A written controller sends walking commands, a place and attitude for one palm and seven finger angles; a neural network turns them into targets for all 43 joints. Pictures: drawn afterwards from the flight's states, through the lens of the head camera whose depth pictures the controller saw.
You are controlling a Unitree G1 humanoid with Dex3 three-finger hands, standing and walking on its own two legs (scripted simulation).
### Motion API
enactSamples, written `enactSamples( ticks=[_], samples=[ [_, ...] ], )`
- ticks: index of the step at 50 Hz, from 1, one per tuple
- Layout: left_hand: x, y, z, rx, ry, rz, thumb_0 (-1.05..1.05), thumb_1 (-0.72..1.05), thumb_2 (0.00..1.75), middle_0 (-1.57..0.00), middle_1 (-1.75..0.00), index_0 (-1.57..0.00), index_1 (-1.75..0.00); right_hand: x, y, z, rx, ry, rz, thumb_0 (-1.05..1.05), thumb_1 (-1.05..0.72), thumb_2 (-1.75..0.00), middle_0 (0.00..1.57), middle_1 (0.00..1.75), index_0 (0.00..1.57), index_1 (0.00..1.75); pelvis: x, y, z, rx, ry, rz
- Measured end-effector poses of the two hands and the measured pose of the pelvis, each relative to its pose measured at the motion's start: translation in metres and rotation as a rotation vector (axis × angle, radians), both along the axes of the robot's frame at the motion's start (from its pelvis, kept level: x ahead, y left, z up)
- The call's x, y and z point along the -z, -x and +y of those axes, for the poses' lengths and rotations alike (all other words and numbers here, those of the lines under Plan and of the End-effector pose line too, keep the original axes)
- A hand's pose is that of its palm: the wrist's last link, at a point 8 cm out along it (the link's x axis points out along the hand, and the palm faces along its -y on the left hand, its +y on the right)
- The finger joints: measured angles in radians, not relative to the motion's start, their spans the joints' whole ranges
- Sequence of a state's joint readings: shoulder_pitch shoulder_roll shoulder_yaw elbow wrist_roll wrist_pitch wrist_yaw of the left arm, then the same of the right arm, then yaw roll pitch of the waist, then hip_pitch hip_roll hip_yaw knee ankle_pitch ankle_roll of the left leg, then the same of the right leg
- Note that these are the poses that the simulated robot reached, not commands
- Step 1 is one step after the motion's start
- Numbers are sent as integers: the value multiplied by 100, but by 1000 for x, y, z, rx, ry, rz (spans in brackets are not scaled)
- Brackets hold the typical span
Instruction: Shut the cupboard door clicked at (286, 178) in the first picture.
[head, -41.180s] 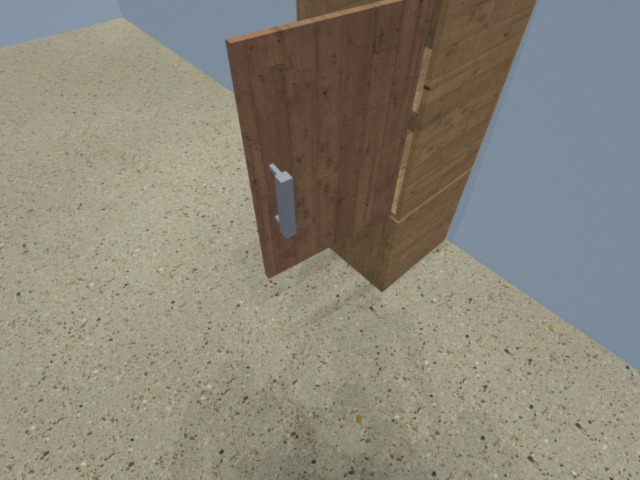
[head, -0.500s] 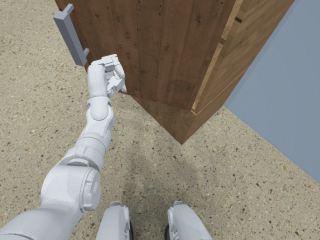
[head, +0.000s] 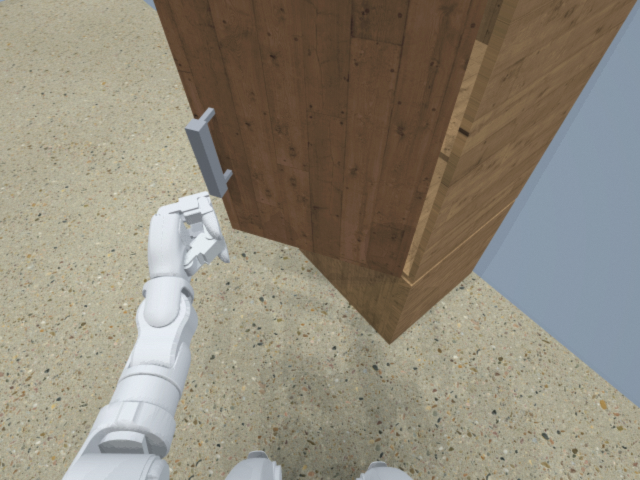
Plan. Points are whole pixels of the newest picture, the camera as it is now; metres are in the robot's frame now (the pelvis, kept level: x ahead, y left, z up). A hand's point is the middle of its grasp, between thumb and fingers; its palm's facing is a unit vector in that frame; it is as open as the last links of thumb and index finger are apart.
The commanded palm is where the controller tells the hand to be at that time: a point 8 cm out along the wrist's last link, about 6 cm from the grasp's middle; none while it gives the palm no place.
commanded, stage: draw the hand back to the body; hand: left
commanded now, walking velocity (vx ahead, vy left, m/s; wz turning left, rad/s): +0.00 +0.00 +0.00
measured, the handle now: (214, 153) +0.64 +0.18 -0.01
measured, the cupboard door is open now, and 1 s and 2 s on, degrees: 31 31 31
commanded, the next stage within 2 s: step back with the hand held close in 1.20 s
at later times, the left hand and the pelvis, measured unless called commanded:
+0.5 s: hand (65, 297) +0.28 +0.23 +0.15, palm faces +0.23 -0.93 -0.27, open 3.8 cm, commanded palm +0.24 +0.27 +0.18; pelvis +0.03 +0.02 +0.06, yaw +1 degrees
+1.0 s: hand out of the picture +0.20 +0.30 +0.22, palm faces +0.50 -0.76 -0.42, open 7.1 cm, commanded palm +0.16 +0.33 +0.24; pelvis +0.03 +0.03 +0.06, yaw +1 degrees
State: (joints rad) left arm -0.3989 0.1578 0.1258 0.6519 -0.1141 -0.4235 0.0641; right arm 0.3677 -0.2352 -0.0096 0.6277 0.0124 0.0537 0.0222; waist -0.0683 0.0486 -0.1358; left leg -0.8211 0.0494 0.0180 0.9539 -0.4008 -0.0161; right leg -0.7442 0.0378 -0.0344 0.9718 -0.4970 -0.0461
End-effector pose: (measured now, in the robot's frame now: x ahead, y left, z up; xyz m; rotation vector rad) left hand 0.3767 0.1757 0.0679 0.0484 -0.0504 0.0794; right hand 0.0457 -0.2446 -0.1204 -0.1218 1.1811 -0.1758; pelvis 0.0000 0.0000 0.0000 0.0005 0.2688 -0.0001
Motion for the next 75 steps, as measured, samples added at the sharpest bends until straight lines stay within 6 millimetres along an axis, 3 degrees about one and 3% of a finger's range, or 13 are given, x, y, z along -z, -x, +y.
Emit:
enactSamples(
  ticks=[7,10,18,25,34,43,46,55,65,75],
  samples=[
    [-27,32,20,39,11,-15,2,90,90,-128,-147,-128,-147,-36,-62,-8,-31,55,-210,1,-90,-90,20,30,20,29,-16,-5,5,-2,3,-79],
    [-36,51,29,41,-73,35,2,90,90,-123,-142,-123,-143,-53,-88,-3,-21,61,-274,1,-90,-90,20,30,20,29,-25,-9,8,2,-4,-122],
    [-67,94,66,-59,-180,115,2,90,90,-106,-123,-106,-124,-94,-150,31,-80,46,-419,1,-90,-90,20,30,20,29,-48,-19,16,-6,-4,-225],
    [-99,128,98,-168,-218,87,2,90,90,-87,-103,-87,-103,-111,-177,64,-168,1,-498,1,-90,-90,20,30,20,29,-58,-26,23,-15,-2,-279],
    [-134,170,132,-294,-307,44,2,89,90,-63,-76,-63,-77,-106,-175,78,-213,-28,-486,1,-90,-90,20,30,20,30,-62,-31,28,-19,-3,-305],
    [-175,209,157,-411,-440,-39,2,89,90,-39,-50,-39,-50,-98,-162,64,-194,-7,-465,1,-90,-90,20,30,20,30,-62,-32,28,-18,-1,-314],
    [-180,218,160,-440,-454,-54,1,89,90,-32,-42,-32,-42,-97,-159,58,-190,3,-467,1,-90,-90,20,30,20,29,-62,-30,27,-21,-3,-319],
    [-161,215,149,-416,-385,-30,1,89,90,-22,-32,-23,-32,-102,-154,45,-177,39,-485,1,-90,-90,20,30,20,29,-62,-24,22,-19,-4,-326],
    [-173,213,143,-388,-415,-79,2,89,90,-21,-30,-21,-30,-107,-155,44,-163,28,-523,1,-90,-90,20,30,20,29,-63,-23,17,-12,-1,-331],
    [-170,208,151,-365,-462,-73,1,89,90,-21,-30,-21,-30,-97,-148,37,-122,59,-446,1,-90,-90,20,30,20,30,-60,-21,26,-15,15,-271]
  ],
)
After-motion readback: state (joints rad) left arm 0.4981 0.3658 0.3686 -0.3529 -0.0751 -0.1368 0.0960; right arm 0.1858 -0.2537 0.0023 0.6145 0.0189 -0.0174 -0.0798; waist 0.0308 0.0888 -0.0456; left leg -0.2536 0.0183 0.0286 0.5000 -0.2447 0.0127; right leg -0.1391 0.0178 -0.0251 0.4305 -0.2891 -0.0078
